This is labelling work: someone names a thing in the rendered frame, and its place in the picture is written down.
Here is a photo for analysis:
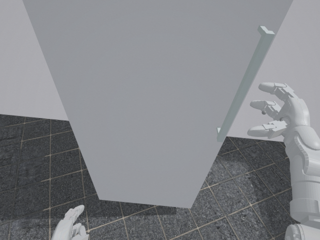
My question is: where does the robot left hand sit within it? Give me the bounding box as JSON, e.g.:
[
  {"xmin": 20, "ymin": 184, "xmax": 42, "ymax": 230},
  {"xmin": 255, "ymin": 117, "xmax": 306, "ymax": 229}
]
[{"xmin": 51, "ymin": 205, "xmax": 89, "ymax": 240}]

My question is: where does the robot right hand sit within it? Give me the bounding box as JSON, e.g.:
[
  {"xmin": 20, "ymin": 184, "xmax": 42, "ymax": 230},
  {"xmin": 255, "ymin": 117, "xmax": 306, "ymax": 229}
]
[{"xmin": 247, "ymin": 82, "xmax": 311, "ymax": 139}]

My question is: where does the right robot forearm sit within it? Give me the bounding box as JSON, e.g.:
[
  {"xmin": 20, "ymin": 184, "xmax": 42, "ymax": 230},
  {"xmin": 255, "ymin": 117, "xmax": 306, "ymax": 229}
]
[{"xmin": 283, "ymin": 126, "xmax": 320, "ymax": 230}]

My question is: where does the robot right upper arm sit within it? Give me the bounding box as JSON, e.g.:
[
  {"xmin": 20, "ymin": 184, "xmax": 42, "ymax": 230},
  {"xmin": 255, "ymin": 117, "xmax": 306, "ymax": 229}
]
[{"xmin": 285, "ymin": 223, "xmax": 320, "ymax": 240}]

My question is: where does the handle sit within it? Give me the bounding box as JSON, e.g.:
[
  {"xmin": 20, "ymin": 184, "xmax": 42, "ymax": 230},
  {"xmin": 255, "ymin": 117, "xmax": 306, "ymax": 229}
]
[{"xmin": 216, "ymin": 25, "xmax": 275, "ymax": 142}]

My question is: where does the fridge door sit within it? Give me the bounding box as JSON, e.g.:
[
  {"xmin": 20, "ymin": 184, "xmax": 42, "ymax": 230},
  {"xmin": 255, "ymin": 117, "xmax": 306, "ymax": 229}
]
[{"xmin": 22, "ymin": 0, "xmax": 293, "ymax": 209}]

